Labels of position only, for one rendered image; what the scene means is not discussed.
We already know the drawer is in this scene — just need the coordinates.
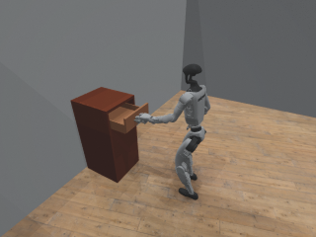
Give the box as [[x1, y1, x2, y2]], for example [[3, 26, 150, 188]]
[[108, 103, 149, 134]]

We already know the left robot upper arm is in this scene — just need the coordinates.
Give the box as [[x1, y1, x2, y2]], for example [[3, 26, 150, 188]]
[[169, 92, 194, 122]]

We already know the left robot shin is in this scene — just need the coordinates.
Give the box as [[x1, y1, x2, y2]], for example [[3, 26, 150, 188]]
[[175, 166, 194, 195]]

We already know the robot torso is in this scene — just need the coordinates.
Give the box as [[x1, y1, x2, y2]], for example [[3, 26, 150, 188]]
[[184, 88, 205, 145]]

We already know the right robot upper arm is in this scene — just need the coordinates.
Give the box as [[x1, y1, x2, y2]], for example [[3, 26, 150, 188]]
[[199, 85, 211, 112]]

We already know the left robot hand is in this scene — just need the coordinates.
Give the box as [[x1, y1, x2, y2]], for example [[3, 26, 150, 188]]
[[135, 113, 150, 124]]

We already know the left robot forearm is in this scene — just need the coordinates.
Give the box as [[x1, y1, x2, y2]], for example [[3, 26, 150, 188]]
[[148, 114, 173, 124]]

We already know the cabinet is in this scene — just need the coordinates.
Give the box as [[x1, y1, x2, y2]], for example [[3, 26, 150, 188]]
[[70, 87, 139, 183]]

